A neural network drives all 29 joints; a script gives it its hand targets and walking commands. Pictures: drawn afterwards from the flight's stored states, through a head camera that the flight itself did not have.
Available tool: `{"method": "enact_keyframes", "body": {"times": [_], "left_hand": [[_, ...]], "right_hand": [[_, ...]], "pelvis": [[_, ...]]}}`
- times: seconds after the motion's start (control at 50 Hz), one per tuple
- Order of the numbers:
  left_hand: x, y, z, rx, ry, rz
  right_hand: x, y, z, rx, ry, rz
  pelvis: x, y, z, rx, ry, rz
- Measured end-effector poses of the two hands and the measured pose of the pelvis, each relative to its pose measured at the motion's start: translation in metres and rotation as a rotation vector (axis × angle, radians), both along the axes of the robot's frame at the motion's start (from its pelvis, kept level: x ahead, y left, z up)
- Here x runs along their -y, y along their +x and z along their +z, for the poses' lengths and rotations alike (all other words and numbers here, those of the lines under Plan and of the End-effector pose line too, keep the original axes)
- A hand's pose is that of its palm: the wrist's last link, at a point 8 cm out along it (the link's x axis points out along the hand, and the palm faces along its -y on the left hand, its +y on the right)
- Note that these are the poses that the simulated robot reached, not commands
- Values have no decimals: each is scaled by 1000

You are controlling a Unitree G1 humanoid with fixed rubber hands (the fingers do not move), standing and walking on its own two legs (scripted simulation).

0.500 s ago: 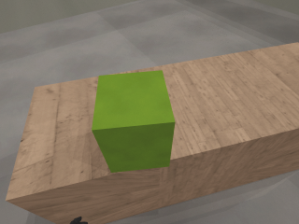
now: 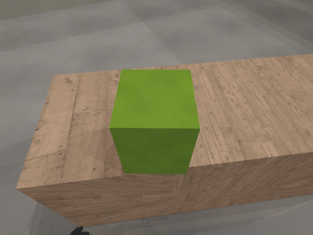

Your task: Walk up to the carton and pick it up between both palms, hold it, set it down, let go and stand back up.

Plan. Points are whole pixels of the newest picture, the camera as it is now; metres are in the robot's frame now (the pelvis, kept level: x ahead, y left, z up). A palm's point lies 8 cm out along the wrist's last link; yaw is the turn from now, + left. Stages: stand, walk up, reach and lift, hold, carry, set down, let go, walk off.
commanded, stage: walk up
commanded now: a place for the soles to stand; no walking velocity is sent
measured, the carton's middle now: (155, 124) +0.41 +0.03 +0.01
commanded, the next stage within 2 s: reach and lift in 1.98 s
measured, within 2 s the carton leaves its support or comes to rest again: neither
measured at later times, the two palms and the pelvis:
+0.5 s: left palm out of the picture +0.07 +0.26 -0.12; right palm out of the picture +0.10 -0.27 -0.10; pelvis +0.00 +0.00 -0.01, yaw +3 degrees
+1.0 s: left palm out of the picture +0.04 +0.26 -0.12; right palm out of the picture +0.14 -0.25 -0.10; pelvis +0.00 -0.01 +0.00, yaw +7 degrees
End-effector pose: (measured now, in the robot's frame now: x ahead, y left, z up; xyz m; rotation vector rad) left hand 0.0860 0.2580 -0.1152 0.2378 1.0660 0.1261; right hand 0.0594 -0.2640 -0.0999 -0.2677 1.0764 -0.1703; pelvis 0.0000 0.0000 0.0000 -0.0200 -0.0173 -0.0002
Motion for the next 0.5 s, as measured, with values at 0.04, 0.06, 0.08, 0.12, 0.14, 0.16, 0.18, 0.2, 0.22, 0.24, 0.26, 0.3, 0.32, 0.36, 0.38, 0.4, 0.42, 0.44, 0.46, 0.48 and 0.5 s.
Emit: {"method": "enact_keyframes", "body": {"times": [0.04,0.06,0.08,0.12,0.14,0.16,0.18,0.2,0.22,0.24,0.26,0.3,0.32,0.36,0.38,0.4,0.42,0.44,0.46,0.48,0.5], "left_hand": [[-1,-1,-1,1,3,7],[-2,-2,-1,1,5,10],[-2,-3,-1,0,6,13],[-4,-3,-2,0,7,20],[-4,-3,-2,1,6,23],[-5,-2,-2,4,6,26],[-5,-2,-1,6,6,28],[-4,-1,-1,10,7,28],[-4,0,0,13,7,30],[-3,0,0,17,7,31],[-2,1,1,22,7,33],[0,1,2,29,9,32],[1,0,2,32,11,33],[1,-2,1,35,13,38],[1,-4,1,33,15,42],[0,-6,-1,31,15,45],[-1,-8,-2,26,15,50],[-3,-11,-3,19,14,55],[-4,-12,-4,13,12,59],[-5,-14,-5,7,11,63],[-6,-14,-6,3,8,66]], "right_hand": [[0,4,-1,6,-2,9],[0,6,-1,11,-3,12],[-1,8,-1,16,-3,15],[-2,12,-1,24,-3,24],[-2,14,-1,28,-3,29],[-2,16,-1,31,-2,32],[-2,17,-1,33,-1,35],[-2,19,-1,36,-1,36],[-1,21,0,39,0,38],[0,23,0,41,0,41],[1,24,1,43,-1,44],[4,28,2,49,-5,54],[5,30,2,52,-8,58],[7,34,1,57,-16,69],[8,35,0,57,-20,75],[8,37,0,59,-22,79],[7,38,-1,60,-22,82],[6,39,-1,62,-20,85],[4,40,0,64,-18,87],[3,40,1,67,-15,88],[2,41,1,69,-13,89]], "pelvis": [[0,1,-1,1,-1,7],[0,1,-2,2,-1,9],[0,1,-3,5,1,11],[0,2,-4,8,3,15],[0,2,-4,7,4,17],[0,2,-4,6,4,18],[0,3,-4,6,4,19],[1,3,-4,5,4,21],[2,3,-4,4,3,23],[3,3,-4,3,3,25],[5,3,-3,2,2,27],[7,2,-3,0,1,34],[7,2,-4,0,0,38],[8,1,-6,5,-2,47],[7,1,-7,9,-1,51],[7,2,-8,12,0,56],[6,2,-8,16,3,59],[6,2,-9,19,7,59],[5,3,-9,21,11,59],[5,3,-9,21,13,59],[5,4,-8,20,14,57]]}}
